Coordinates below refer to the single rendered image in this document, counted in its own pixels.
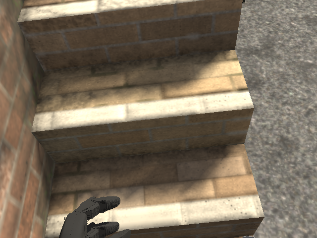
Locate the robot left hand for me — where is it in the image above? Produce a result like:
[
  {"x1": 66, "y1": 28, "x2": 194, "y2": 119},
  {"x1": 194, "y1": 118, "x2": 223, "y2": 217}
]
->
[{"x1": 58, "y1": 196, "x2": 131, "y2": 238}]

